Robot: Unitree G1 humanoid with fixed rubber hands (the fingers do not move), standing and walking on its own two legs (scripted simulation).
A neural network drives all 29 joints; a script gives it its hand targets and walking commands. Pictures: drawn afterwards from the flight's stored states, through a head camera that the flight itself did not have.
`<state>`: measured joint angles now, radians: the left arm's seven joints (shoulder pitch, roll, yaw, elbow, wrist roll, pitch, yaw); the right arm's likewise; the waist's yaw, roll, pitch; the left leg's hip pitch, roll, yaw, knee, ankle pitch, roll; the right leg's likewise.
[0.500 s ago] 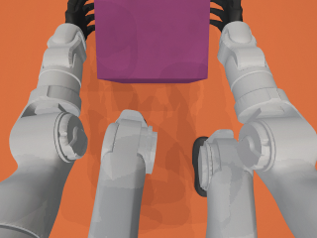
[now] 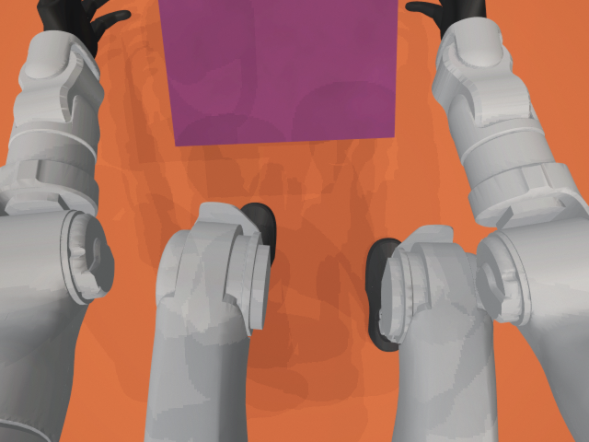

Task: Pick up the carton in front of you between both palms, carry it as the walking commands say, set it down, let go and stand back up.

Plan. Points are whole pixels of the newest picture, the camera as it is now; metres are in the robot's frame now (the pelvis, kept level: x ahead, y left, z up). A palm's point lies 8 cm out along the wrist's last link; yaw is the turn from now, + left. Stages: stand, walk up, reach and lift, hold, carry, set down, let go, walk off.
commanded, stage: set down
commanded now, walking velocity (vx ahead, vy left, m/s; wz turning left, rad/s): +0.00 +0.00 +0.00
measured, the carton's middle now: (284, 55) +0.49 +0.11 -0.25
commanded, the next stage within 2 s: let go in 0.98 s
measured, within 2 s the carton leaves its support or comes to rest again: neither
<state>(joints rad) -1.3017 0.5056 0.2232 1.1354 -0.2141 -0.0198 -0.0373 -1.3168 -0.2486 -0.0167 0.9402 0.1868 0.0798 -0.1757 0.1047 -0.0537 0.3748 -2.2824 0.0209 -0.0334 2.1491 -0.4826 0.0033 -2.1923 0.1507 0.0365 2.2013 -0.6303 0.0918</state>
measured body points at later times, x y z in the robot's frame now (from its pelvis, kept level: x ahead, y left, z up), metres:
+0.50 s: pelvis +0.01 +0.00 +0.11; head +0.33 +0.07 +0.42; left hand +0.49 +0.33 -0.01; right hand +0.55 -0.06 -0.01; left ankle +0.13 +0.12 -0.34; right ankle +0.10 -0.13 -0.34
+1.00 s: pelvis +0.05 +0.01 +0.24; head +0.33 +0.07 +0.59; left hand +0.49 +0.34 +0.14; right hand +0.55 -0.06 +0.14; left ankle +0.13 +0.12 -0.34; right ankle +0.10 -0.13 -0.34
